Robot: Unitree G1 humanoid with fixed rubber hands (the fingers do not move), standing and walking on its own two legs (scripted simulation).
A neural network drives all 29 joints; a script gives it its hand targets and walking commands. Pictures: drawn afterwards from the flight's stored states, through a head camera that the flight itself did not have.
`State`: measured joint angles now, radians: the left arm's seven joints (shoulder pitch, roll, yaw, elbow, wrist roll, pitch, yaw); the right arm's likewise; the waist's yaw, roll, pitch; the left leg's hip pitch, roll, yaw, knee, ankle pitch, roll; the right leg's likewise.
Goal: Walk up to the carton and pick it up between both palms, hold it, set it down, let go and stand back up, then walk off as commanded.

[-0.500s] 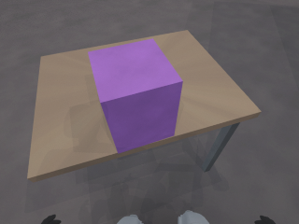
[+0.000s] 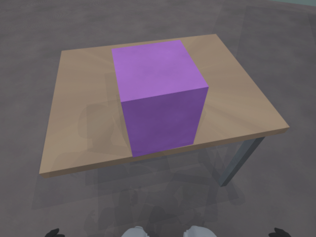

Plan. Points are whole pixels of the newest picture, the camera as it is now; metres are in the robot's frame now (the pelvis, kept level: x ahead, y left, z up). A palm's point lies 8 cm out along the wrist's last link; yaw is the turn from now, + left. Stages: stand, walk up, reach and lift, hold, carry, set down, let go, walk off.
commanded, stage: walk up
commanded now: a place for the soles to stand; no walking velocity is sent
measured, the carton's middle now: (155, 100) +0.49 +0.02 +0.05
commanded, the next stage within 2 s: none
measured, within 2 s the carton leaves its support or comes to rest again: neither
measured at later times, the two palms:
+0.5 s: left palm out of the picture +0.09 +0.30 -0.09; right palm out of the picture +0.09 -0.31 -0.08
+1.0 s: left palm out of the picture +0.08 +0.30 -0.09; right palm out of the picture +0.10 -0.32 -0.08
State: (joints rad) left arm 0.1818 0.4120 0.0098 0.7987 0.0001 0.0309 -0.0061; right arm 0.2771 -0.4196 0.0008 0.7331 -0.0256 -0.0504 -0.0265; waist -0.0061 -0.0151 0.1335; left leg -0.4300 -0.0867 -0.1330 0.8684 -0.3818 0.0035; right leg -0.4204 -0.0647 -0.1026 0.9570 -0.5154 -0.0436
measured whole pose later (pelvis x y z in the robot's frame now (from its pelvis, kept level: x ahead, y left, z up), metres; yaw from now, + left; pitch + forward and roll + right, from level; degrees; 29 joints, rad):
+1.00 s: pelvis -0.01 -0.02 +0.00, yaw +5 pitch -3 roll +1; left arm 0.18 0.41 0.01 0.80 0.00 0.01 -0.01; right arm 0.28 -0.42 0.00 0.74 -0.03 -0.03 -0.03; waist 0.00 -0.02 0.13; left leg -0.47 -0.07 -0.14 0.99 -0.43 -0.01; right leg -0.36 -0.04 -0.09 0.86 -0.44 -0.03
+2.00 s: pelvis +0.00 -0.01 +0.00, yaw +8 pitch -3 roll +1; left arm 0.18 0.41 0.01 0.81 0.00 0.00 -0.01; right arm 0.28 -0.40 0.00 0.75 -0.03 -0.04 -0.03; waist 0.00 -0.04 0.13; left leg -0.42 -0.07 -0.15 0.84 -0.37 -0.02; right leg -0.36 -0.06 -0.09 0.86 -0.44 -0.03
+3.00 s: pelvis +0.00 -0.01 +0.01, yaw +10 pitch -4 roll +1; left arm 0.19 0.40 0.01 0.83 0.00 0.00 -0.01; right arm 0.28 -0.42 0.00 0.76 -0.03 -0.04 -0.03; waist 0.00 -0.03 0.13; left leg -0.42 -0.06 -0.15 0.93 -0.45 -0.02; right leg -0.33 -0.06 -0.10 0.85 -0.45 -0.02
